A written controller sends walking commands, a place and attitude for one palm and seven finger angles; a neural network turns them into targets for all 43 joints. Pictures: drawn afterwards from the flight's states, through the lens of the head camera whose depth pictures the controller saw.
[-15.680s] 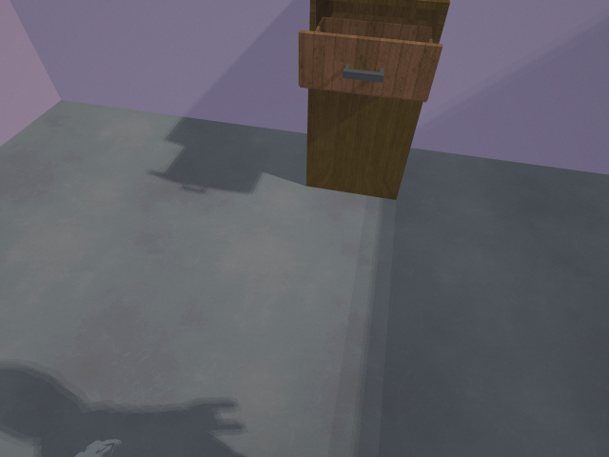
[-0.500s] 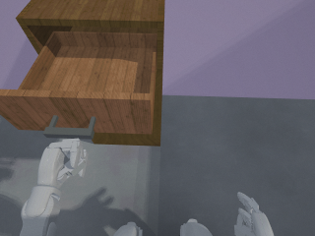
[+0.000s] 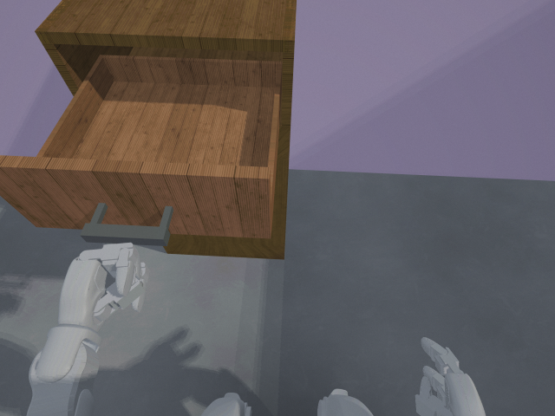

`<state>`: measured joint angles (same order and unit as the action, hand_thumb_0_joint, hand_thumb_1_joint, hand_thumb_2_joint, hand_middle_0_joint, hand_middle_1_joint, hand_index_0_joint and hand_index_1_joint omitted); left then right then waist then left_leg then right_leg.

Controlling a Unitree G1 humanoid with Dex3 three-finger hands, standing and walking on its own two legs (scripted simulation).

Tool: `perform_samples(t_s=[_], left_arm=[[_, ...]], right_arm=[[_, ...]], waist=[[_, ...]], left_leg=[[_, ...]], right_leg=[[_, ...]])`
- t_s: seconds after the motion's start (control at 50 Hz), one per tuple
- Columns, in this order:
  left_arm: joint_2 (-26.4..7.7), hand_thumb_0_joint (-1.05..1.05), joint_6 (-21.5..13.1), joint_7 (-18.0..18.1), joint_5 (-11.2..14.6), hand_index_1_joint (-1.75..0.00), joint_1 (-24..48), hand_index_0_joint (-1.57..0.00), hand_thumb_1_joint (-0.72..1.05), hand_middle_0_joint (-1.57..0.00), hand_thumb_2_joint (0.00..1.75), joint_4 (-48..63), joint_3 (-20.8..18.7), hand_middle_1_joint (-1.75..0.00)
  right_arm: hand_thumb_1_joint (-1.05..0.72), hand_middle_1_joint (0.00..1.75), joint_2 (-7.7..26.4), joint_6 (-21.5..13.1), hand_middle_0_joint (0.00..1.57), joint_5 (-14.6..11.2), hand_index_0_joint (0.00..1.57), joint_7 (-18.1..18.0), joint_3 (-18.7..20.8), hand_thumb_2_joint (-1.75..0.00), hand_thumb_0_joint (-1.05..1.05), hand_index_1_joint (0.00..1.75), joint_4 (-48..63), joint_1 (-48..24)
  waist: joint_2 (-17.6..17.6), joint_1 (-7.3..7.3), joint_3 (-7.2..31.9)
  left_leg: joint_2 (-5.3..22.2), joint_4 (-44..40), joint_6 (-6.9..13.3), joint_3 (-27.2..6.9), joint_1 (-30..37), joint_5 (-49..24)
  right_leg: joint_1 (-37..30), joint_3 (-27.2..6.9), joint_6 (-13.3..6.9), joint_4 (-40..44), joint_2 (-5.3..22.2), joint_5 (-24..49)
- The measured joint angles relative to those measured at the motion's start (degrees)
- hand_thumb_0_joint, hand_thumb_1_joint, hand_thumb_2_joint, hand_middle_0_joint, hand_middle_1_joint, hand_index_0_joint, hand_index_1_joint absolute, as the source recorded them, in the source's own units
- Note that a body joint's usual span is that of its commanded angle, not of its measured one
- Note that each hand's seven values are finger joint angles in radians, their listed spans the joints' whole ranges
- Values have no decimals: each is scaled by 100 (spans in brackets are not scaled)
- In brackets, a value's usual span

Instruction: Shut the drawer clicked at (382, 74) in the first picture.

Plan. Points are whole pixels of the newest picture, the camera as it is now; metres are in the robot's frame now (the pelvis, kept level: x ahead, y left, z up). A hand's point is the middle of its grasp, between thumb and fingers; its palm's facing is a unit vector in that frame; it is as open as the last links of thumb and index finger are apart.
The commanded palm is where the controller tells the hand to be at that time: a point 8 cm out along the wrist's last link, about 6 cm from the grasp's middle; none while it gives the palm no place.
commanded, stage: push the drawer shut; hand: left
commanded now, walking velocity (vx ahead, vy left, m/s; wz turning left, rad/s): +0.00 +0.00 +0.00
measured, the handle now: (130, 222) +0.37 +0.24 +0.05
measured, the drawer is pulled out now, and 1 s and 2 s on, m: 0.28 0.18 0.06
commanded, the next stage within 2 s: none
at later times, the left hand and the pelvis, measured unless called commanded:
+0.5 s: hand (153, 251) +0.33 +0.19 +0.04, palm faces +0.00 -1.00 -0.05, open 3.3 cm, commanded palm +0.32 +0.24 +0.05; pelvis -0.01 +0.00 +0.00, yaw +0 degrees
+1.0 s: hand (163, 209) +0.40 +0.19 +0.05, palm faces +0.00 -1.00 -0.04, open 3.3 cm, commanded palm +0.38 +0.24 +0.05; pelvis -0.01 +0.00 +0.00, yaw -1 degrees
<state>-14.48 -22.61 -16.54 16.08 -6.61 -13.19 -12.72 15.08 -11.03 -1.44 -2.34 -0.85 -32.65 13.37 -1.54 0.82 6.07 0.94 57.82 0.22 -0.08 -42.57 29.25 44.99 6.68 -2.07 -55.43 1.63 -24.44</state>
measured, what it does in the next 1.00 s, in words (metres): stands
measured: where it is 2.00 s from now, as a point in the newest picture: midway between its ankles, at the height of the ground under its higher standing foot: outside the picture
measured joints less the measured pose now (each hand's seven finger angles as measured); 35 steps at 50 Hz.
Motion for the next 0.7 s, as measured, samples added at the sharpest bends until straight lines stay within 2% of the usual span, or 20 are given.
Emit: perform_samples(t_s=[0.2, 0.44, 0.7], left_arm=[[-19, 2, 182, 123, -139, -160, 569, -140, 88, -140, 91, -349, 58, -160], [-48, 3, 78, 288, -263, -160, 1299, -140, 88, -140, 93, -1015, 85, -160], [-294, 4, 36, 273, -355, -160, 2305, -140, 87, -140, 92, -2099, -149, -160]], right_arm=[[-91, 30, -67, 96, 20, 15, 20, 9, -51, -90, 2, 30, -18, -2], [-91, 30, -58, 198, 20, 21, 20, -4, -86, -90, 2, 30, -210, 66], [-91, 30, -14, 392, 20, 22, 20, 0, -84, -90, 2, 30, -275, 170]], waist=[[9, 18, -15], [5, 32, -52], [52, 186, -78]], left_leg=[[-20, 10, 23, 33, -56, -22], [-37, 37, 36, 31, -146, -73], [3, -42, 21, 73, -194, -150]], right_leg=[[67, -36, 22, -15, 19, 30], [146, -35, 27, -28, 36, 85], [217, -75, 6, 53, -10, 184]])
